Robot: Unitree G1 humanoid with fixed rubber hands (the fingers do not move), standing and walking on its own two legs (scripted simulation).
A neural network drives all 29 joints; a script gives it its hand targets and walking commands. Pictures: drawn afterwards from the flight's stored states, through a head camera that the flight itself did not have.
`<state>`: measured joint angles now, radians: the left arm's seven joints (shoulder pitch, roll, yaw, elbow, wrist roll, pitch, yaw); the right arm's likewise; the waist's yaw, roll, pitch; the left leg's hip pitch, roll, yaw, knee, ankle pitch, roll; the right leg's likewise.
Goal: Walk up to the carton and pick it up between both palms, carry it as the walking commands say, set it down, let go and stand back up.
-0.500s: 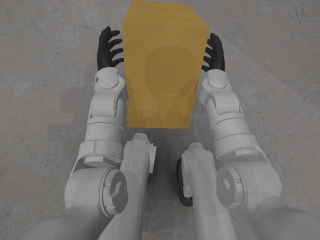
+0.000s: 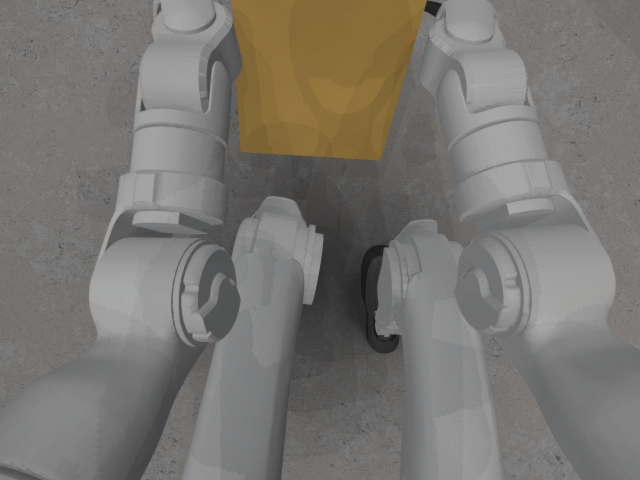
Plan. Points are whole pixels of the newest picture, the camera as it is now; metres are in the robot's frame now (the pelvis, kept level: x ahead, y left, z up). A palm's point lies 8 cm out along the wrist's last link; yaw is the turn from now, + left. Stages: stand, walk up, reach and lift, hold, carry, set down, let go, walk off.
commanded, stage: set down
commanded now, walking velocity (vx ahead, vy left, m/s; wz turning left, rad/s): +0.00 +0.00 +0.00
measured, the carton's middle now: out of the picture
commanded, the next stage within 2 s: none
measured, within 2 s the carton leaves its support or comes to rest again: neither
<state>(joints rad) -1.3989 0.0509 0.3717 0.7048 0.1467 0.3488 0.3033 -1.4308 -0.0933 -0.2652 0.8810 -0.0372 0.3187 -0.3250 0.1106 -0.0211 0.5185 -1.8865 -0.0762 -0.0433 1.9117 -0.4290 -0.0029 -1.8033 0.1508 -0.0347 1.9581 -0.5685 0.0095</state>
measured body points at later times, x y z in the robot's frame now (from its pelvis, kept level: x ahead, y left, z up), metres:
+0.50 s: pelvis +0.02 +0.01 -0.06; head +0.37 +0.05 +0.22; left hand +0.59 +0.23 -0.16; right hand +0.62 -0.03 -0.17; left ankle +0.17 +0.11 -0.42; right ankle +0.13 -0.10 -0.42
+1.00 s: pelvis +0.06 +0.01 -0.05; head +0.42 +0.04 +0.22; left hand +0.61 +0.23 -0.17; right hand +0.63 -0.03 -0.18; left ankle +0.17 +0.11 -0.42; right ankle +0.13 -0.10 -0.42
